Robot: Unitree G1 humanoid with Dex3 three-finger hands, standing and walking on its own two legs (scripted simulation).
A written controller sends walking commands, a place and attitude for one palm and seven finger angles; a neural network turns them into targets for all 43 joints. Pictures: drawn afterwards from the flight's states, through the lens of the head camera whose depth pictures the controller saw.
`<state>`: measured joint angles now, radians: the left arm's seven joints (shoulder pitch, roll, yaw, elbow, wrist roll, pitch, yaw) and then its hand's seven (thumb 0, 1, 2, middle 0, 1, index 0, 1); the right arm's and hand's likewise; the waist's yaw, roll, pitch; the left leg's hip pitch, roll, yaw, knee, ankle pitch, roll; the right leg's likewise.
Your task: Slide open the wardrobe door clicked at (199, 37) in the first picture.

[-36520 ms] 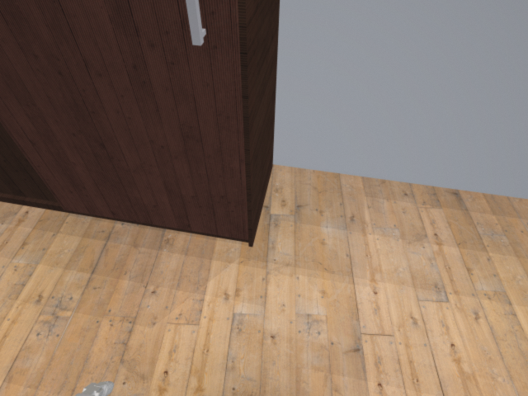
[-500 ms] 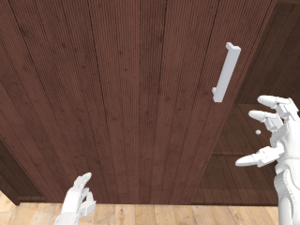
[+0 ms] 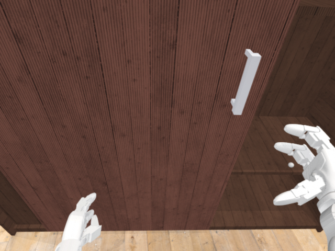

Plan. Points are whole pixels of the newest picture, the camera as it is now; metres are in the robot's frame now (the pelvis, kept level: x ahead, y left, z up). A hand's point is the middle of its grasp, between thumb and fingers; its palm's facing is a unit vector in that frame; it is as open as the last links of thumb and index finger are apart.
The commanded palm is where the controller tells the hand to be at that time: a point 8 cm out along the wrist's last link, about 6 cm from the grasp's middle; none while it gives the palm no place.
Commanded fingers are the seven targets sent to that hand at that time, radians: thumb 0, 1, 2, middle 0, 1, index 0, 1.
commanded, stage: draw the hand back to the body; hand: right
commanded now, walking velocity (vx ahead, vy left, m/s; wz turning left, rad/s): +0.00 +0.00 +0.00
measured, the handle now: (242, 82) +0.46 -0.20 +0.23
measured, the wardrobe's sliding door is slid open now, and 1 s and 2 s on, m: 0.68 0.68 0.68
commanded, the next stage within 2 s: step back with the hand held close in 1.14 s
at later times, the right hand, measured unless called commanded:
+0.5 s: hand (300, 168) +0.23 -0.25 +0.17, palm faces +0.43 +0.85 -0.32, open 11.5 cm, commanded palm +0.18 -0.29 +0.18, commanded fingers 0.00 -0.47 -0.69 0.22 0.56 0.22 0.56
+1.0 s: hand (308, 177) +0.21 -0.26 +0.17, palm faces +0.46 +0.82 -0.34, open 7.6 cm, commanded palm +0.16 -0.30 +0.18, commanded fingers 0.00 -0.90 -0.90 0.20 0.30 0.20 0.30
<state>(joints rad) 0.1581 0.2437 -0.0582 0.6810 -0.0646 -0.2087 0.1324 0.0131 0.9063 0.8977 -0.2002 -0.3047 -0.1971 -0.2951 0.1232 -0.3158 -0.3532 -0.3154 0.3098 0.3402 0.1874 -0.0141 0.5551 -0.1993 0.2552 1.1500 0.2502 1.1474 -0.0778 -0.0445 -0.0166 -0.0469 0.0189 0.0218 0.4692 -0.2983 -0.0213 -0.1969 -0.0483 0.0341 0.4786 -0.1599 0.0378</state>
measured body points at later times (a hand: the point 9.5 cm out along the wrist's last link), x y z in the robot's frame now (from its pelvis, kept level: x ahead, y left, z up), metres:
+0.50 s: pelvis +0.02 -0.01 +0.01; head -0.01 +0.00 +0.46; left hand +0.19 +0.22 -0.08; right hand +0.20 -0.30 +0.19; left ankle -0.02 +0.13 -0.74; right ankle +0.07 -0.14 -0.74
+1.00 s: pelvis +0.02 +0.00 +0.01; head -0.01 +0.01 +0.46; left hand +0.22 +0.22 -0.07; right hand +0.18 -0.30 +0.19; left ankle -0.02 +0.13 -0.74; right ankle +0.07 -0.14 -0.74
